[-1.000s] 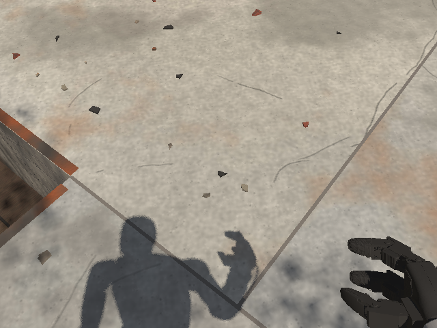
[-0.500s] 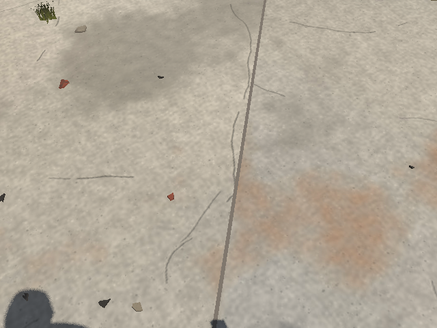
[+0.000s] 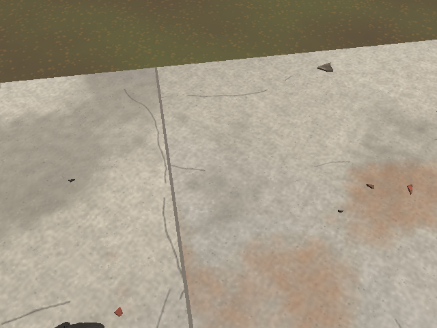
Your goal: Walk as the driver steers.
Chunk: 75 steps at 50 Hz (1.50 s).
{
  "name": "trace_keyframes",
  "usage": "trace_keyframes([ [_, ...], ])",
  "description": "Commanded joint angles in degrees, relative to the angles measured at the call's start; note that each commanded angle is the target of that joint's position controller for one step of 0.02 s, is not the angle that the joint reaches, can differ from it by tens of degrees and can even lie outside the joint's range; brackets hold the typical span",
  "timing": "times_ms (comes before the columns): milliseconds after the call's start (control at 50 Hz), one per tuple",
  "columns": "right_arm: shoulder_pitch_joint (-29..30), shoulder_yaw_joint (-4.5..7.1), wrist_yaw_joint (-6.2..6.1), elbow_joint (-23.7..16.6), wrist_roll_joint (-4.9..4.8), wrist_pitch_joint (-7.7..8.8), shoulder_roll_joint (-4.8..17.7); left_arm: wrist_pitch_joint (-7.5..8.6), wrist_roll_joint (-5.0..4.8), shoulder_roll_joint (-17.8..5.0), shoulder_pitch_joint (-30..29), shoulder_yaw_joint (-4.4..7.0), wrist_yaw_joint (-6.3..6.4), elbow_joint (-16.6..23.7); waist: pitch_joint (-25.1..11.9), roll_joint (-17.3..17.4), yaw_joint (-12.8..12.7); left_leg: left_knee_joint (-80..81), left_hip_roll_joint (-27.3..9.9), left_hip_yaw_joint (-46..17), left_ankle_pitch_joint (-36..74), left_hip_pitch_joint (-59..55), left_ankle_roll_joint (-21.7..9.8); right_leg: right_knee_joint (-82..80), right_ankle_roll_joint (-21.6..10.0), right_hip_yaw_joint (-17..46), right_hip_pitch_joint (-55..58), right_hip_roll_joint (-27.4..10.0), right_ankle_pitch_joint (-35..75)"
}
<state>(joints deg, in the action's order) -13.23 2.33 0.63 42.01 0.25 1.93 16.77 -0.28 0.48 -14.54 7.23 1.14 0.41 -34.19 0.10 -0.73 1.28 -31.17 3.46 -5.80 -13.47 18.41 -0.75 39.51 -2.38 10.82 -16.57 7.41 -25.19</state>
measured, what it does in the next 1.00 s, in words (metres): walks ahead, turning left: right foot, then left foot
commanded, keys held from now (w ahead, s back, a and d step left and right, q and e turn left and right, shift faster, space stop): w+q+shift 0.52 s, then w+e+shift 0.48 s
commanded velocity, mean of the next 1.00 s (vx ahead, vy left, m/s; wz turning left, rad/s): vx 0.85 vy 0.00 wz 0.28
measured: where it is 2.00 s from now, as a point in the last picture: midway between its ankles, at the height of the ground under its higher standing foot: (72, 130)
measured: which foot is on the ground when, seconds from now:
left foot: down 0.00-0.22, up 0.24-0.58, down 0.60-1.00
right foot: up 0.00-0.20, down 0.22-0.62, up 0.64-1.00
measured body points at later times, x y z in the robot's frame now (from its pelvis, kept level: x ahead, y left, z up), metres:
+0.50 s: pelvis +0.19 +0.06 -0.02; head +0.22 +0.08 +0.43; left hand +0.07 +0.34 -0.13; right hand +0.50 -0.06 -0.07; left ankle +0.29 +0.27 -0.66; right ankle +0.06 -0.14 -0.73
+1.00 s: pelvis +0.55 +0.31 -0.01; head +0.56 +0.30 +0.44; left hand +0.62 +0.61 -0.10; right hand +0.66 +0.07 -0.14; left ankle +0.36 +0.30 -0.73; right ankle +0.82 +0.28 -0.67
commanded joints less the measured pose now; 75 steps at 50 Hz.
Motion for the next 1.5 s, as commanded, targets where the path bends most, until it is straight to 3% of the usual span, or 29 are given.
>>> trace_keyframes([
  [20,-4.14,2.95,-0.4,-3.13,-0.92,0.73,12.48,2.95,-1.69,-10.9,-3.36,3.53,0.03,4.77,6.2,12.94,0.47,25.16,-19.15,-39.46,-34.79,-3.94,-14.2,8.01,1.58,-3.92,-14.17,-3.99,-5.42],
  [100,-1.69,2.87,-1.79,-4.47,-2.68,0.28,10.58,6.2,-0.27,-5.57,-3.02,2.61,-1.06,3.53,0.46,9.94,-1.64,21.67,-8.32,-24.34,-18.06,-2.82,-8.42,-2.71,2.63,-6.51,-1.67,-2.53,0.5],
  [180,2.95,2.54,-2.31,-8.14,-3.09,-1.47,8.15,6.53,-2.57,-5.43,0.71,3.47,-0.27,1.07,-1.17,9.13,-4.48,15.35,-3.31,-21.23,-13.0,4.2,-6.0,-23.57,2.96,-8.4,14.87,-3.47,15.83],
  [220,3.58,0.91,-1.51,-10.11,-3.19,-0.9,2.81,6.03,-2.63,-9.55,12.22,4.78,1.17,-1.68,-8.13,3.57,-8.21,-1.29,-0.55,-14.97,-17.39,21.76,-1.21,-22.21,-0.52,-1.48,38.21,-16.59,12.95],
  [240,1.85,-0.28,-0.84,-12.28,-3.94,0.22,-0.39,5.53,-1.06,-12.93,12.89,5.33,1.23,-1.6,-8.56,-7.62,-7.13,-14.57,1.18,-6.52,-15.83,33.5,-0.35,-23.23,-6.4,14.39,41.14,-28.64,-1.32],
  [260,3.39,-0.31,-0.54,-14.01,-4.28,1.16,1.94,5.6,0.01,-13.24,10.46,5.83,1.02,-1.9,-4.3,-11.14,-6.35,-24.21,-6.61,-3.28,-12.6,39.91,0.23,-25.63,-10.39,20.89,34.81,-34.69,-9.45],
  [320,3.59,0.42,0.28,-12.7,-2.38,0.5,4.39,5.29,-0.05,-8.78,11.96,4.3,1.25,-3.06,1.37,-4.28,-6.64,-38.06,-9.69,0.28,-7.54,45.21,1.04,-27.02,-7.04,8.47,32.0,-27.9,-1.47],
  [520,14.78,-1.18,3.97,-16.39,-2.74,0.93,1.75,6.08,-0.11,-13.56,11.57,4.6,0.08,-8.18,11.14,-1.57,-4.22,-17.43,-7.78,12.65,10.9,21.18,-2.86,-33.89,-2.65,-22.38,13.79,-20.51,38.41],
  [560,11.82,0.02,3.66,-16.28,-2.76,1.04,3.62,5.85,-0.46,-16.01,15.9,4.82,-0.14,-10.18,5.53,-6.1,-0.38,-16.13,-1.76,14.49,4.76,10.24,-6.6,-25.0,-3.84,-21.67,18.29,-23.84,74.08],
  [600,-10.03,4.39,2.01,-11.3,-3.27,-0.23,11.21,5.07,-0.73,-17.93,14.2,4.53,-0.01,-11.1,-6.1,-6.94,14.19,-8.43,1.42,12.63,4.07,-20.65,-10.79,0.52,-3.42,-21.49,9.99,-24.24,84.25],
  [620,-17.94,5.4,0.66,-7.6,-3.25,-1.11,15.07,5.56,0.32,-11.44,16.13,2.45,0.19,-9.94,-11.7,1.43,13.77,-12.03,-6.78,-1.58,0.56,-42.16,-10.08,23.32,-1.32,-18.36,-8.17,-19.18,34.66],
  [640,-16.03,5.19,0.56,-9.0,-1.1,0.05,19.37,7.28,-2.35,-4.11,24.29,0.04,-0.5,-7.58,-26.7,18.92,5.83,4.02,-24.7,-38.73,-24.34,-51.13,-18.05,46.07,-0.25,-7.62,-21.03,-7.48,-5.68],
  [660,-17.87,3.79,1.37,-8.58,0.22,1.23,11.61,8.41,-5.45,-12.57,15.1,2.12,-0.55,-8.2,-26.35,5.9,11.99,12.02,-24.01,-39.76,-34.02,-44.74,-14.26,48.16,-1.84,1.9,-22.09,-8.63,-0.6],
  [680,-15.49,3.33,1.59,-6.83,0.28,2.27,10.94,8.49,-6.92,-11.34,8.51,2.1,-0.32,-4.74,-12.33,6.15,10.01,15.02,-23.79,-33.38,-29.78,-33.88,-12.74,47.38,-1.41,-0.95,-27.25,-9.69,2.75],
  [700,-11.45,3.2,1.68,-5.59,-0.01,3.21,10.38,8.26,-5.64,-8.78,7.56,1.27,0.27,-4.22,-5.09,1.41,6.19,16.25,-23.15,-27.37,-22.04,-23.38,-11.67,43.64,-1.26,-1.84,-26.7,-13.04,5.98],
  [740,-4.03,1.92,1.75,-5.3,1.67,4.51,4.77,5.52,-3.93,-7.71,13.91,1.88,0.12,-7.24,-1.04,4.88,-0.86,16.29,-19.92,-14.15,-12.31,-8.51,-9.86,39.91,-0.79,-1.3,-18.45,-17.92,13.55],
  [860,-0.61,1.93,0.74,-2.23,1.08,6.2,2.1,1.84,-3.43,-4.35,9.15,1.83,-0.29,-7.82,8.59,4.21,-2.55,24.66,-12.12,11.76,10.26,-3.19,-3.89,27.61,0.66,-3.91,-23.71,-17.36,25.82],
  [1000,-4.92,2.77,-2.45,-0.51,0.92,4.78,8.58,4.37,-3.15,-4.84,-0.05,1.82,-4.33,-3.45,7.59,1.95,-1.0,20.76,-12.79,21.63,51.82,-19.8,1.2,2.87,-3.02,-19.18,-18.66,-8.97,36.62],
  [1060,-1.41,4.3,-3.51,-1.23,-0.29,2.22,13.94,2.08,-3.62,-9.63,14.59,4.37,-3.95,-5.15,-1.43,9.04,-10.82,0.66,-17.04,20.04,83.82,-23.26,0.03,5.61,-6.27,-20.6,-0.83,-4.18,24.64],
  [1080,1.64,3.85,-2.68,-1.35,-0.21,2.33,12.98,0.77,-2.96,-13.2,28.08,6.33,-2.84,-8.79,-5.68,7.74,-17.49,-13.15,-17.38,17.21,80.11,-18.06,-2.01,4.64,-9.19,-15.51,13.34,-5.06,22.13],
  [1100,7.0,2.71,-1.19,-0.73,-1.47,2.91,9.04,-0.27,-2.86,-13.78,37.78,6.9,-1.4,-12.0,-4.42,-0.31,-23.73,-40.2,-8.98,18.57,44.71,-8.57,-2.39,-5.28,-11.2,-10.45,23.29,-7.63,23.95],
  [1120,-4.53,-1.38,0.64,-2.59,-0.94,4.76,-5.69,1.16,-0.56,-12.77,30.8,5.2,-1.64,-11.77,-4.74,-24.22,-8.65,-64.66,0.94,10.33,-20.95,15.81,-2.84,-1.23,-14.64,5.65,33.04,-13.29,18.58],
  [1140,-9.91,-2.21,1.38,-3.0,-4.36,6.97,-3.83,3.17,1.05,-7.89,23.2,3.37,-1.71,-7.62,-12.97,-18.24,-5.56,-67.82,2.32,-3.57,-19.41,23.23,-6.78,-16.04,-21.01,30.14,33.24,-23.43,-5.69],
  [1160,-0.35,-0.42,1.53,-4.06,-6.32,7.15,4.19,4.3,0.71,-5.54,22.65,3.19,-2.31,-6.69,-5.95,-4.79,-8.54,-64.06,-0.91,-2.64,-13.87,23.86,-8.76,-26.94,-17.83,30.72,24.37,-25.2,-17.81],
  [1200,1.98,-0.61,0.7,-4.72,-5.08,5.44,2.44,6.83,0.32,-4.94,14.53,2.72,-3.14,-6.84,3.52,6.77,-2.44,-53.37,-6.48,-4.27,-4.09,22.38,-7.93,-29.1,-13.99,23.61,8.65,-24.87,-13.94],
  [1240,-3.71,-0.01,0.11,-1.76,-3.85,2.59,3.15,7.99,1.06,-4.62,10.55,2.48,-2.69,-7.02,4.57,2.76,1.09,-48.88,-10.33,-5.8,1.41,16.54,-5.19,-29.24,-9.71,10.67,0.0,-20.71,-4.87],
  [1360,6.1,0.15,-0.18,-2.91,-3.05,1.19,2.22,9.18,0.9,-4.57,14.82,2.57,-0.68,-10.35,7.16,0.53,-4.29,-30.86,-10.86,-0.43,18.58,25.02,-1.44,-32.96,-1.23,-15.38,5.63,-13.51,24.89],
  [1440,12.4,-0.1,1.65,-4.99,-3.01,2.94,0.44,8.59,0.99,-5.28,17.21,2.17,0.8,-11.35,8.09,0.02,-6.56,-15.28,-7.82,7.37,27.06,25.36,-2.4,-33.98,2.57,-21.8,14.21,-13.65,37.96],
  [1500,12.57,0.77,3.54,-6.37,-3.08,3.76,1.78,6.91,1.02,-9.26,17.45,2.71,2.16,-11.48,4.9,-3.46,-4.48,-6.61,-1.55,15.47,25.1,18.49,-4.88,-26.97,4.81,-24.81,22.99,-15.3,70.04],
])
Velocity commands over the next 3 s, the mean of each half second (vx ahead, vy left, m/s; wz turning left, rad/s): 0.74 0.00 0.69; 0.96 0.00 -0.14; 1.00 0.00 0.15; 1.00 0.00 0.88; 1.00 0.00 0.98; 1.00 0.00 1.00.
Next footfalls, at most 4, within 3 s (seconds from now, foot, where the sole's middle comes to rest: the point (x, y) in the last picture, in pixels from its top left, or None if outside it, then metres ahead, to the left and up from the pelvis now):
0.22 right None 0.09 -0.13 -0.77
0.60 left None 0.40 0.32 -0.77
1.08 right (123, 237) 0.85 0.34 -0.77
1.58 left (67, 161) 1.23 0.62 -0.77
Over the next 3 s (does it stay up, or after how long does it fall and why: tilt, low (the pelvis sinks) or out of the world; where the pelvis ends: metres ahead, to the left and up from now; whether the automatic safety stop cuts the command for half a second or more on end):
stays up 1.72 1.45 -0.01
